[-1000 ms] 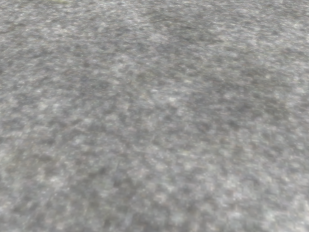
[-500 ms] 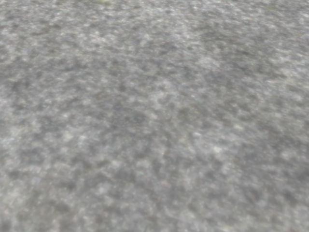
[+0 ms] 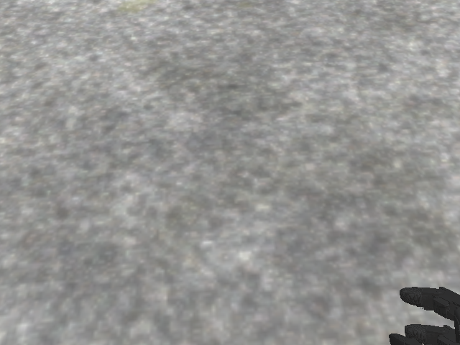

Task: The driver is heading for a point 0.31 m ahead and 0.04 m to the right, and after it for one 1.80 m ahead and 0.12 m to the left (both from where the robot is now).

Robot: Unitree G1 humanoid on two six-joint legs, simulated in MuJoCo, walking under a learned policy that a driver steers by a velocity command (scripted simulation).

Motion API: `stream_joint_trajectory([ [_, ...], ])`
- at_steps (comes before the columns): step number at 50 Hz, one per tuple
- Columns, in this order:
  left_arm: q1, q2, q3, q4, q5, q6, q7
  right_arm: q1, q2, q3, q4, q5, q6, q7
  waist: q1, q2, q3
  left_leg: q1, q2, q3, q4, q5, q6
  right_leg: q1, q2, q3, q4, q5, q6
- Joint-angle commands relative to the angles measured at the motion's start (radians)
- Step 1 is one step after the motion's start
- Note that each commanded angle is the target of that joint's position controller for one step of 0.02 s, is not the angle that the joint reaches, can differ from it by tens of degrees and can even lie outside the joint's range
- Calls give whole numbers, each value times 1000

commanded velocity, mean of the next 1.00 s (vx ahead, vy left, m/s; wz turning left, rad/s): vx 0.23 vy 0.00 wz -0.29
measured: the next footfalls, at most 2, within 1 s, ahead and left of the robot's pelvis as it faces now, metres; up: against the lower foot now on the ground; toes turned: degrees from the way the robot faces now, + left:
left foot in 0.20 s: +0.16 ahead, +0.16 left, +0.00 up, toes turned -23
right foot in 0.68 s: +0.16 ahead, -0.20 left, +0.00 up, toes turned -27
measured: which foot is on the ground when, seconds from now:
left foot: up 0.00-0.18, down 0.20-0.68, up 0.70-1.00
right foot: down 0.00-0.20, up 0.22-0.66, down 0.68-1.00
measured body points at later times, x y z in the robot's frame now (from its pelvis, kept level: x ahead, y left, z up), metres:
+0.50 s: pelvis +0.10 +0.05 +0.01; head +0.10 +0.05 +0.46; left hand +0.38 +0.21 -0.06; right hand +0.01 -0.25 -0.09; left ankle +0.12 +0.17 -0.74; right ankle +0.06 -0.12 -0.62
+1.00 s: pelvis +0.17 -0.07 +0.00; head +0.22 -0.08 +0.45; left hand +0.38 +0.17 -0.09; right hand +0.26 -0.39 -0.09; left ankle +0.26 +0.04 -0.68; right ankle +0.13 -0.18 -0.74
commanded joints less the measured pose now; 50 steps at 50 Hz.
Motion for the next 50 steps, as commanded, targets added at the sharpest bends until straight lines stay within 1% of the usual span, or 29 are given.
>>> stream_joint_trajectory([
  [1,-41,167,53,-99,-1,7,22,56,-71,-26,-24,8,-1,-9,-38,-88,-237,42,-40,33,-116,78,-24,180,-209,313,-98,78,-114],
  [6,-74,156,50,-121,3,26,11,52,-97,-42,-24,10,-21,-1,-10,-180,-211,118,-47,20,-284,95,-3,167,-185,399,-65,-34,-80],
  [9,-126,149,44,-141,-9,31,4,140,-129,-63,2,10,-39,9,-51,-191,-209,279,-22,36,-537,206,32,129,-145,433,10,-50,-42],
  [10,-98,114,32,-142,-9,33,1,168,-167,-76,8,3,-37,7,-42,-106,-233,404,98,-35,-609,255,76,51,-87,377,118,-263,-5],
  [11,-35,64,15,-140,-5,34,-5,180,-233,-86,-7,-13,-22,0,-7,139,-253,541,312,-273,-662,117,190,-162,45,180,335,-561,38],
  [12,-43,121,26,-169,-11,15,-15,187,-242,-91,-7,-41,-27,4,-5,318,-193,482,427,-494,-755,-176,281,-332,-3,90,531,-472,63],
  [13,-68,184,36,-155,-8,4,-19,135,-196,-81,-43,-27,-36,-3,-12,278,-144,456,406,-441,-763,-299,267,-384,-88,50,619,-365,79],
  [14,-69,201,42,-136,-3,1,-22,126,-176,-76,-51,-4,-37,-17,-24,232,-127,453,351,-342,-761,-307,222,-404,-107,14,676,-292,94],
  [16,-47,159,28,-115,10,-4,-29,192,-180,-69,-46,16,-42,-37,-51,135,-122,493,309,-215,-754,-263,179,-453,-143,-53,825,-220,115],
  [18,-75,118,9,-130,2,-13,-34,279,-184,-66,-30,5,-56,-34,-85,103,-96,507,292,-128,-760,-257,166,-511,-182,-102,900,-191,120],
  [21,-106,100,-4,-149,-13,-21,-33,338,-188,-61,-23,-14,-70,-22,-109,120,-57,508,303,-64,-775,-269,179,-576,-228,-97,917,-144,144],
  [22,-176,101,-12,-153,93,11,-85,390,-209,-58,-6,-64,-59,2,-116,31,-40,411,325,-32,-810,-291,174,-510,-178,-83,882,-104,129],
  [23,-101,76,-6,-146,-19,-12,-51,351,-192,-61,-15,-24,-69,-7,-98,142,-24,452,306,-22,-807,-217,203,-532,-228,-71,847,-104,146],
  [24,-103,55,-23,-139,-32,-27,-39,369,-170,-50,-2,-17,-73,-8,-100,136,-12,445,305,-6,-810,-146,226,-513,-224,-49,789,-92,152],
  [26,-149,24,-41,-143,-14,-52,-37,382,-161,-45,18,-16,-70,-3,-107,88,23,408,303,49,-809,41,254,-426,-209,-51,584,-76,151],
  [29,-169,4,-52,-134,4,-76,-55,357,-217,-55,32,14,-53,8,-91,139,8,311,269,117,-772,256,254,-163,-187,-162,321,-138,144],
  [31,-144,41,-36,-129,-5,-84,-61,385,-241,-60,50,34,-44,17,-73,169,-15,333,293,69,-700,334,239,-43,-155,-153,182,-149,129],
  [32,-76,58,-22,-104,-7,-87,-60,372,-235,-55,55,40,-39,19,-27,162,-43,340,288,59,-638,376,211,63,-137,-150,55,-42,111],
  [33,4,96,-1,-71,-2,-87,-53,384,-198,-43,60,37,-42,22,12,126,-95,327,240,88,-517,469,171,212,-125,-147,-28,39,83],
  [34,102,152,17,-61,17,-86,-39,393,-130,-21,46,16,-52,26,54,52,-218,225,157,147,-310,317,105,441,-239,-62,5,233,54],
  [35,131,234,23,-89,53,-69,-16,474,-12,13,18,-31,-59,35,1,-271,-354,-52,58,184,57,-292,16,694,-558,206,116,779,-54],
  [36,152,236,29,-92,65,-60,-22,508,-105,-11,25,18,-58,24,34,-334,-482,-86,35,72,248,-299,-6,613,-636,346,26,661,-173],
  [37,120,170,12,-82,51,-59,-30,437,-174,-37,22,40,-42,15,37,-222,-388,-135,82,83,331,-256,-7,536,-576,241,-8,502,-164],
  [38,63,117,-2,-67,30,-60,-28,386,-163,-41,8,40,-22,4,13,-207,-285,-193,105,122,333,-196,-7,461,-526,148,-37,381,-133],
  [39,5,77,-15,-67,20,-57,-24,381,-152,-45,15,32,3,-7,-13,-190,-227,-178,127,127,329,-136,-18,374,-486,72,-70,322,-112],
  [40,-56,62,-17,-64,22,-56,-19,395,-140,-49,14,26,26,-13,-47,-196,-183,-127,137,132,317,-84,-31,280,-462,4,-105,298,-100],
  [43,-128,53,-11,-42,45,-72,2,358,-94,-48,-25,23,59,-19,-75,-162,-140,-88,139,157,254,25,-48,197,-469,-106,-178,252,-105],
  [47,-147,89,8,-3,34,-69,17,269,-65,-40,-85,15,71,14,-60,-129,-138,-38,164,168,29,125,-19,229,-490,-201,-177,194,-102],
  [50,-177,125,24,11,15,-63,2,234,-88,-50,-110,19,83,44,-58,-118,-138,61,150,218,-100,146,19,223,-501,-261,-147,200,-86],
])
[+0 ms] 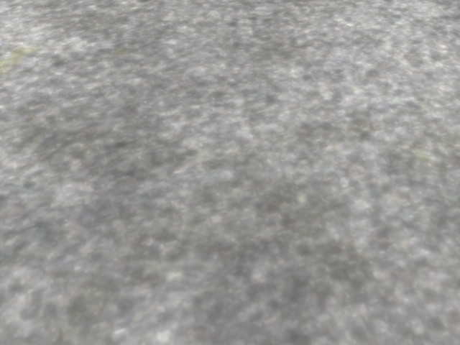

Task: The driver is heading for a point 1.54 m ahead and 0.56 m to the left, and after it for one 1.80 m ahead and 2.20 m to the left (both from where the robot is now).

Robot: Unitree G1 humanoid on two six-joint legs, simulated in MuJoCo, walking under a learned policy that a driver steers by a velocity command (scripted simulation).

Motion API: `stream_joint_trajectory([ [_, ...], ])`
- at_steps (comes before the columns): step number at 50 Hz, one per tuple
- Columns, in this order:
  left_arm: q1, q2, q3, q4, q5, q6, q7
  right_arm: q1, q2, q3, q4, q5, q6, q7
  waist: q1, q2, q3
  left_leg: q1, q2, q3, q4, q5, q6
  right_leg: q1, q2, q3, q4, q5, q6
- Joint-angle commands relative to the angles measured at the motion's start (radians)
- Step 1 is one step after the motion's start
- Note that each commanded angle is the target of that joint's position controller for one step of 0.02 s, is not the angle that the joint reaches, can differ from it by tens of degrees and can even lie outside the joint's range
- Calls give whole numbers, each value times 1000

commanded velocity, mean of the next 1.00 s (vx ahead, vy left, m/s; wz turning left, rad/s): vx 0.02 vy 0.00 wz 0.59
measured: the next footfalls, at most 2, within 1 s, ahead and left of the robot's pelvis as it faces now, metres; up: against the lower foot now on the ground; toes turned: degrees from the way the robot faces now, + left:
left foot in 0.12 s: +0.10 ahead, +0.13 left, +0.00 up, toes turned +12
right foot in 0.56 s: +0.21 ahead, -0.05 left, +0.00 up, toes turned +40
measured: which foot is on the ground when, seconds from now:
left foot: up 0.00-0.10, down 0.12-0.58, up 0.60-0.88, down 0.90-1.00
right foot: down 0.00-0.12, up 0.14-0.54, down 0.56-0.92, up 0.94-1.00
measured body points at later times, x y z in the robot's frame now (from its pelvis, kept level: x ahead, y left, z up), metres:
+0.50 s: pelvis +0.06 +0.02 +0.00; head +0.10 +0.06 +0.44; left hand +0.12 +0.36 -0.10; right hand +0.36 -0.17 -0.07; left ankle +0.06 +0.12 -0.74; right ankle +0.18 -0.09 -0.72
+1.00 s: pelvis +0.08 +0.02 +0.00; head +0.11 +0.05 +0.44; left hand +0.02 +0.32 -0.12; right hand +0.36 -0.10 -0.09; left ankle -0.01 +0.11 -0.74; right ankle +0.15 -0.08 -0.70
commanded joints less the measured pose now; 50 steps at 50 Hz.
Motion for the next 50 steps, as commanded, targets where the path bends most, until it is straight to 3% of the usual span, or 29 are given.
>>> stream_joint_trajectory([
  [1,-92,175,55,-64,-20,-12,-11,4,-51,-15,-85,4,9,28,-19,-133,-110,120,20,3,-107,13,41,60,-285,105,-101,361,-173],
  [5,-72,177,67,-28,-53,5,-33,32,-89,-46,-106,8,17,30,-50,-92,-132,287,-56,77,-338,65,123,89,-253,18,126,431,-79],
  [6,-10,153,63,-5,-46,7,-41,129,-158,-77,-85,2,9,11,-84,29,-163,470,-70,3,-438,315,177,-16,-175,-28,339,369,-16],
  [7,-10,89,43,-66,7,2,-41,156,-324,-114,-103,1,2,-10,-43,371,-160,698,179,-417,-450,856,334,-404,-15,-48,698,-354,89],
  [8,-80,109,38,-100,19,-5,-32,139,-314,-99,-139,-37,-33,6,-77,305,-309,717,291,-682,-533,660,499,-537,85,218,890,-499,105],
  [9,-150,146,46,-102,-5,-7,-27,130,-261,-83,-133,-30,-59,16,-99,156,-290,700,270,-596,-564,552,468,-564,61,296,909,-437,79],
  [10,-169,131,42,-106,-13,-11,-18,104,-234,-74,-122,-10,-72,8,-70,108,-228,652,220,-537,-566,453,413,-574,53,321,855,-351,51],
  [11,-156,134,44,-90,-1,-13,-7,54,-200,-64,-128,10,-69,-3,-39,54,-192,602,181,-493,-566,395,365,-564,36,337,789,-277,44],
  [12,-139,151,51,-84,5,-12,-2,-13,-181,-55,-145,14,-60,-18,-3,60,-175,525,151,-455,-571,381,338,-508,37,345,727,-215,41],
  [13,-127,149,51,-73,6,-10,-5,-47,-177,-51,-163,2,-53,-29,13,73,-180,475,125,-435,-572,406,327,-452,58,337,703,-169,43],
  [15,-103,118,41,-51,2,-10,-11,-48,-184,-54,-168,-6,-47,-41,19,57,-204,454,92,-418,-560,428,318,-401,97,335,602,-121,58],
  [18,-117,87,26,-42,-5,-7,-15,-31,-200,-63,-165,4,-39,-51,6,66,-206,426,61,-456,-547,318,303,-351,137,352,446,-78,76],
  [24,-134,110,33,-39,-16,-12,-31,-41,-192,-63,-178,4,-24,-40,-18,154,-172,368,22,-589,-524,161,267,-239,171,380,246,-68,61],
  [27,-75,130,47,-20,-21,-26,-39,-72,-179,-58,-191,14,-18,-36,12,174,-174,346,-20,-630,-468,172,234,-92,159,369,32,4,34],
  [28,-42,153,58,-7,-17,-26,-37,-72,-157,-49,-195,18,-17,-35,24,144,-183,289,-61,-602,-413,92,199,20,101,383,-69,96,12],
  [29,-39,211,68,-15,-3,-18,-31,5,-86,-28,-184,8,-15,-33,-21,-43,-231,201,-152,-463,-214,-221,146,143,-114,562,-104,130,-68],
  [30,-57,245,69,-14,35,-11,-32,8,-118,-36,-210,10,-26,-32,-55,-310,-153,14,-257,-281,2,-375,88,93,-253,813,-164,225,-226],
  [31,-101,186,55,-43,33,-15,-30,42,-202,-58,-181,-9,-37,-31,-60,-236,-133,-6,-174,-276,188,-334,49,57,-293,820,-148,229,-279],
  [32,-133,136,40,-55,18,-11,-22,42,-222,-65,-152,-5,-35,-29,-57,-162,-117,8,-157,-255,256,-267,29,29,-237,700,-125,220,-254],
  [35,-113,128,25,-43,-10,7,-7,29,-129,-33,-133,-4,-25,-28,-26,-98,-83,-11,-147,-203,314,-174,-6,44,-134,537,-107,266,-218],
  [37,-54,134,24,-21,-2,14,-8,-21,-80,-9,-148,-2,-34,-29,11,-127,-104,17,-141,-178,196,-183,-14,92,-108,494,-97,339,-227],
  [40,-67,105,6,-3,-8,18,-30,-25,8,30,-137,-28,-42,-27,2,-202,-143,243,-95,-120,-168,-246,-20,58,-63,453,-88,323,-205],
  [42,-32,166,24,4,-27,27,-40,-13,-41,10,-113,-17,-45,-29,10,-232,-116,318,-132,-77,-367,-128,-21,50,-58,502,-61,332,-204],
  [44,-10,208,37,4,-52,25,-41,34,-86,-9,-92,-9,-49,-35,-11,-210,-119,449,-146,-86,-577,53,28,6,-52,558,-35,352,-173],
  [45,-6,193,33,0,-52,16,-40,70,-126,-19,-92,-11,-49,-42,-22,-161,-150,563,-66,-138,-572,128,65,-75,-37,559,-6,263,-123],
  [46,-11,126,16,-24,-41,2,-45,91,-205,-36,-93,-37,-42,-55,-7,42,-186,657,113,-266,-506,338,151,-222,41,450,134,94,-52],
  [47,-25,114,12,-34,-51,-6,-43,87,-209,-45,-71,-54,-34,-49,-21,245,-163,584,232,-361,-544,407,271,-315,125,291,248,-197,0],
  [48,-24,165,30,-24,-45,-2,-39,47,-146,-28,-99,-63,-41,-49,-42,217,-142,560,291,-392,-571,483,332,-350,101,275,465,-355,38],
  [50,30,163,50,2,-48,30,-30,-26,-80,-7,-108,-48,-56,-57,-1,156,-109,533,246,-288,-564,541,304,-403,72,289,700,-335,73],
])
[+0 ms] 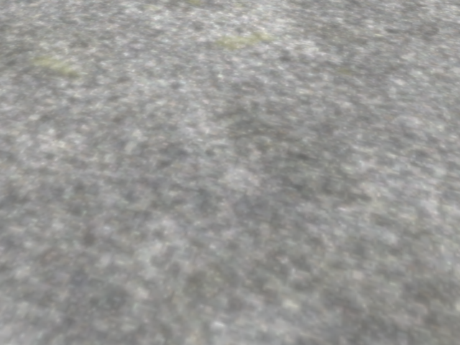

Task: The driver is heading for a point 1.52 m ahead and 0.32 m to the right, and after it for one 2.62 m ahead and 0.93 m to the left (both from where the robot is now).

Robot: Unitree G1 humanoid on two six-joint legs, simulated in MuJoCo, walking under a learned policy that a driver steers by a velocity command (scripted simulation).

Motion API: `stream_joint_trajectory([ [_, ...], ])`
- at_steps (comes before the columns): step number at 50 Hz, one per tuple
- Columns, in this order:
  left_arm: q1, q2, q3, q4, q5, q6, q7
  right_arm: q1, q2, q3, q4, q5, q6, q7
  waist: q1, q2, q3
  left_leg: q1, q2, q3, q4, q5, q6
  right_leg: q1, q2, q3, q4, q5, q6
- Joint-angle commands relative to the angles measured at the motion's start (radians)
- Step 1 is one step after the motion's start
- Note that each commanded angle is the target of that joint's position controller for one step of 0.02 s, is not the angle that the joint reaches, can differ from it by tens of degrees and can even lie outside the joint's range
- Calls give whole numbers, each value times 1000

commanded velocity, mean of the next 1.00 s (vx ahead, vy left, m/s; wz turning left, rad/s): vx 0.11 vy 0.00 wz -0.30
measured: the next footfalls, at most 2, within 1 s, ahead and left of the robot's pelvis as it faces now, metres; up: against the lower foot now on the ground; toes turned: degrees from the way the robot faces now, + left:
right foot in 0.26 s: +0.03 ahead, -0.14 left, +0.00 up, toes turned -18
left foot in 0.72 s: +0.14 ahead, +0.05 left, +0.00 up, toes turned -29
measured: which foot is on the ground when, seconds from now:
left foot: down 0.00-0.26, up 0.28-0.70, down 0.72-0.88, up 0.90-1.00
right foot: up 0.00-0.24, down 0.26-1.00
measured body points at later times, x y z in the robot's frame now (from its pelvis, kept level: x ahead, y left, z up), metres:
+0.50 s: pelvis +0.00 -0.05 +0.00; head +0.04 -0.10 +0.45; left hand +0.27 +0.16 -0.07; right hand +0.05 -0.38 -0.09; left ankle +0.09 +0.10 -0.66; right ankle -0.01 -0.13 -0.74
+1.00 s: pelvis +0.08 -0.05 +0.00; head +0.10 -0.06 +0.45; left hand +0.24 +0.20 -0.10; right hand +0.14 -0.36 -0.09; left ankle +0.13 +0.07 -0.68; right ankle -0.01 -0.13 -0.74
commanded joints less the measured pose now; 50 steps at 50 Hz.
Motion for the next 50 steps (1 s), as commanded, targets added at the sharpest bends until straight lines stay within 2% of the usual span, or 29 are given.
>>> stream_joint_trajectory([
  [1,-2,121,50,-74,1,18,14,-57,-145,-52,-71,15,-31,-15,-25,197,-81,152,302,-150,-135,573,205,-207,-58,-6,298,-41,51],
  [7,-91,56,19,-169,3,39,-25,-39,-187,-78,-44,20,-25,-16,-73,190,-98,151,293,15,-124,522,193,-92,-91,-104,29,100,51],
  [10,-58,96,36,-190,3,53,-39,-34,-220,-93,-31,44,-34,3,-58,195,-113,137,329,44,-69,514,168,11,-67,-153,-105,125,4],
  [12,20,114,56,-176,4,64,-32,-41,-203,-92,-19,64,-46,15,-8,158,-126,66,305,118,68,448,98,172,-22,-177,-273,246,-47],
  [13,98,175,84,-161,9,62,-14,20,-169,-86,4,57,-54,25,20,29,-158,-55,233,186,264,335,25,355,-22,-89,-377,439,-102],
  [14,133,340,121,-183,10,51,8,-5,-86,-57,-58,-3,-58,27,-4,-331,-160,-425,72,212,616,-326,-86,569,-299,363,-399,934,-263],
  [15,128,317,102,-211,54,16,-10,-105,-116,-56,-91,-2,-60,16,53,-264,-276,-519,-19,-22,781,-439,-91,529,-409,586,-469,829,-440],
  [16,97,273,87,-207,54,-8,-17,-146,-160,-65,-92,22,-60,10,53,-143,-229,-535,6,-74,820,-375,-70,497,-379,500,-497,717,-416],
  [18,7,212,69,-204,9,-12,2,-131,-174,-73,-71,19,-60,-5,-7,-49,-141,-532,37,-94,720,-204,-46,411,-279,386,-500,543,-314],
  [19,-51,200,60,-217,3,-3,15,-114,-185,-78,-64,13,-58,-9,-37,-58,-127,-478,36,-98,664,-140,-49,345,-241,345,-503,528,-286],
  [21,-80,197,57,-235,19,10,32,-79,-161,-73,-40,13,-59,1,-55,-71,-146,-406,-5,-82,617,-59,-67,293,-195,312,-499,555,-272],
  [25,-65,186,47,-227,24,20,46,-50,-125,-54,-4,22,-48,6,-35,-73,-173,-337,-13,-59,459,5,-101,274,-176,276,-468,533,-261],
  [29,-75,177,35,-223,38,27,35,-69,-130,-48,-12,28,-45,13,-11,-115,-137,-267,-2,-50,355,-8,-96,207,-171,320,-462,404,-264],
  [34,-112,56,-26,-178,59,11,9,-5,-88,-24,13,33,-61,36,-36,-114,-135,-7,34,-3,67,80,-54,151,-168,250,-429,383,-233],
  [35,-80,60,-25,-159,60,3,6,-18,-104,-25,4,28,-63,38,-37,-94,-109,31,25,-10,-36,182,-36,144,-137,225,-422,335,-197],
  [36,-46,91,-14,-152,67,-5,10,-46,-174,-37,-21,20,-65,35,-7,-34,-90,23,66,-92,-28,364,-8,151,-86,193,-371,267,-153],
  [37,6,120,-2,-152,76,-10,15,-66,-261,-55,-43,25,-65,31,50,100,-79,-15,132,-197,-30,484,58,149,-5,111,-299,179,-109],
  [38,-17,103,-5,-168,81,-13,22,-28,-254,-60,-18,40,-60,29,42,199,-119,-60,154,-280,-96,179,138,178,56,-1,-248,61,-62],
  [39,-65,111,2,-180,60,-18,23,48,-232,-60,-4,51,-57,30,-3,217,-102,-71,171,-380,-170,-233,180,140,71,-49,-178,-29,-52],
  [40,-97,95,4,-188,34,-27,17,111,-223,-57,17,52,-57,30,-27,229,-50,-105,196,-483,-246,-539,207,97,67,-46,-157,-61,-59],
  [41,-102,79,4,-191,17,-39,9,116,-231,-58,18,56,-59,26,-16,258,4,-162,202,-537,-289,-612,216,108,63,-30,-174,-63,-73],
  [43,-14,68,14,-166,11,-76,-4,7,-220,-59,-26,68,-59,14,63,243,15,-332,135,-476,-249,-499,162,339,10,23,-359,23,-115],
  [44,94,106,30,-128,26,-91,-2,-62,-177,-50,-68,71,-59,10,118,176,-18,-505,52,-361,-131,-387,80,562,-67,92,-447,18,-140],
  [45,229,174,53,-79,44,-99,2,-132,-94,-28,-127,80,-67,7,159,-1,-62,-690,-49,-161,168,-231,-10,739,-243,326,-589,-169,-195],
  [46,169,186,60,-77,40,-106,-2,-105,-96,-22,-143,84,-78,10,105,-113,-28,-781,9,-148,424,-173,1,694,-412,564,-649,-254,-261],
  [47,117,119,39,-97,38,-111,6,-55,-128,-33,-127,80,-82,16,59,-46,-13,-805,59,-158,558,-116,10,648,-414,529,-650,-243,-267],
  [48,93,93,30,-103,32,-114,11,-12,-125,-34,-116,81,-81,25,31,-53,-8,-819,76,-145,626,-67,13,622,-398,466,-658,-217,-254],
  [49,116,111,22,-80,101,-94,11,-85,-162,-48,-117,-31,-48,69,41,17,-3,-775,59,-67,647,-36,17,533,-385,372,-700,-214,-229],
  [50,121,119,24,-68,98,-92,12,-85,-142,-47,-122,-34,-33,97,35,-25,26,-768,64,-51,693,0,14,499,-343,274,-720,-141,-206],
])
